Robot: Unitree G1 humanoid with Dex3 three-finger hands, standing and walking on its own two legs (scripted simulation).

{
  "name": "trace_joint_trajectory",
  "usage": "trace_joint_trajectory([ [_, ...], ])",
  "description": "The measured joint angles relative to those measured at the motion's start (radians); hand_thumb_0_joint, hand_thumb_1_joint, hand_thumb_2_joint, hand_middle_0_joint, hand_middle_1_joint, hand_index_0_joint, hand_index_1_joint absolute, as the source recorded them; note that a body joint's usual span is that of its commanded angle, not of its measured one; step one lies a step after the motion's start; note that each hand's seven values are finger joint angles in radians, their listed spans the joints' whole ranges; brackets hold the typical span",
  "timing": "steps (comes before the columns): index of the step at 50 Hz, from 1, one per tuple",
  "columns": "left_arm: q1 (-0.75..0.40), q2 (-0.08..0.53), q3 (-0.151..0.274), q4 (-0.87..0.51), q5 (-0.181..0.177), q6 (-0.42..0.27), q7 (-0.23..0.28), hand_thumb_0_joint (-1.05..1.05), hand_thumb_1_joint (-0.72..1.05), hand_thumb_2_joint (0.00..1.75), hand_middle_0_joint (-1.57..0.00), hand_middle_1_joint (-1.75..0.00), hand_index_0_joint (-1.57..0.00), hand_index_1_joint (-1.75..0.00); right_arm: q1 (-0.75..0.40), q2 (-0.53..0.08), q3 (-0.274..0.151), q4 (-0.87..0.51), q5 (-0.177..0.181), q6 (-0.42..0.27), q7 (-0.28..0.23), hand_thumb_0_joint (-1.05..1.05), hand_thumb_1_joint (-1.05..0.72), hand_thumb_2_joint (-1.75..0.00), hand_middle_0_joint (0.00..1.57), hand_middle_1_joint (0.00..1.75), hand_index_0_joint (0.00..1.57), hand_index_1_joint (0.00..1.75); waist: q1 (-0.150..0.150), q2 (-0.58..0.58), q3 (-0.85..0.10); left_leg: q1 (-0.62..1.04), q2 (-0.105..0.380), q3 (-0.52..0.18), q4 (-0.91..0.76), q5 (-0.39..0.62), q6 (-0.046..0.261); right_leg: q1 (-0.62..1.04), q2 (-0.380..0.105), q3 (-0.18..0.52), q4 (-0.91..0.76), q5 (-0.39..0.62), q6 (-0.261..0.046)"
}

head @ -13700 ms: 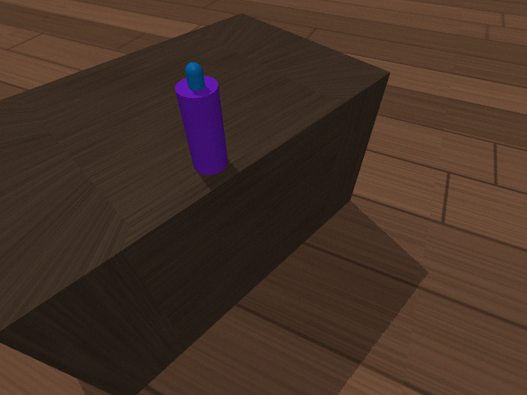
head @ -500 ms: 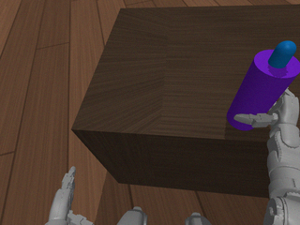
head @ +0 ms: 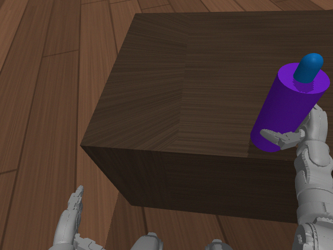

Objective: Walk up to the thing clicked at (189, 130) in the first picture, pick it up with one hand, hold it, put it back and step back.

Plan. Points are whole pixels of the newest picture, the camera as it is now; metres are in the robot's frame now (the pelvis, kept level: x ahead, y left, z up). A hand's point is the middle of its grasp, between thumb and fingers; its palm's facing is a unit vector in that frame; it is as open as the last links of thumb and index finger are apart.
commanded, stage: settle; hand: right
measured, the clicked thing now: (285, 106) +0.42 -0.21 +0.11
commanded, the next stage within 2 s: lift in 0.62 s
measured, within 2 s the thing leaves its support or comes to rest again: leaves its support in 0.24 s
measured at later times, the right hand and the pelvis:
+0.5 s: hand (285, 118) +0.40 -0.22 +0.09, palm faces +0.22 +0.98 -0.03, open 11.9 cm; pelvis +0.00 +0.01 +0.02, yaw +0 degrees
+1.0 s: hand (288, 110) +0.39 -0.21 +0.13, palm faces +0.23 +0.97 -0.03, open 11.9 cm; pelvis +0.00 +0.01 +0.03, yaw +0 degrees
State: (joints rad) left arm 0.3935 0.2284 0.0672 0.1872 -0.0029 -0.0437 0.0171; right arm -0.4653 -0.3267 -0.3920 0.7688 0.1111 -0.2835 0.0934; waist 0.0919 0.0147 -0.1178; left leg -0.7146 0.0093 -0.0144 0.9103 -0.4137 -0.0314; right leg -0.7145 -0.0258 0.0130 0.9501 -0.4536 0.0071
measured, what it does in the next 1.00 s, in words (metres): stands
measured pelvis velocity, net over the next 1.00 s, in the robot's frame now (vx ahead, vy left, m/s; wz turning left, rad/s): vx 0.00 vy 0.01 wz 0.00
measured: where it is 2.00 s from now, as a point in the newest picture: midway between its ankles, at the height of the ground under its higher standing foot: outside the picture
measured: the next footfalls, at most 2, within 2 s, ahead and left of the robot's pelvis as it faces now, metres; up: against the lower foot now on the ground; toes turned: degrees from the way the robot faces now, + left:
none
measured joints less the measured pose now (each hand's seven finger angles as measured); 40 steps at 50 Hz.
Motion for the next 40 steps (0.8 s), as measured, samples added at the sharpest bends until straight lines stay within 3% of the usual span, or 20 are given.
trace_joint_trajectory([
  [7,-0.019,-0.004,-0.009,0.039,-0.001,-0.011,0.011,-0.01,-0.53,0.05,-0.07,-0.05,-0.07,-0.05,0.025,0.006,0.027,-0.019,-0.007,0.03,-0.013,-0.01,0.61,-1.0,0.62,0.99,0.64,1.01,-0.008,-0.003,0.01,0.042,0.0,-0.001,-0.032,0.013,0.001,0.042,0.0,-0.002,-0.033,0.013,0.001],
  [19,-0.049,-0.003,-0.018,0.122,-0.007,-0.057,0.038,-0.01,-0.53,0.06,-0.06,-0.05,-0.06,-0.05,0.055,0.004,0.063,-0.068,0.019,0.068,-0.032,-0.01,0.61,-1.01,0.6,1.02,0.62,1.03,-0.021,-0.008,0.031,0.107,-0.001,0.001,-0.085,0.033,0.005,0.11,-0.001,-0.001,-0.091,0.036,0.004],
  [40,-0.085,-0.004,-0.025,0.204,-0.015,-0.075,0.065,-0.01,-0.54,0.06,-0.06,-0.05,-0.06,-0.05,0.045,0.008,0.061,-0.113,0.04,0.131,-0.034,0.0,0.61,-1.03,0.57,1.06,0.59,1.07,-0.025,-0.019,0.051,0.197,-0.001,0.002,-0.158,0.059,0.011,0.206,-0.002,-0.002,-0.178,0.07,0.011],
])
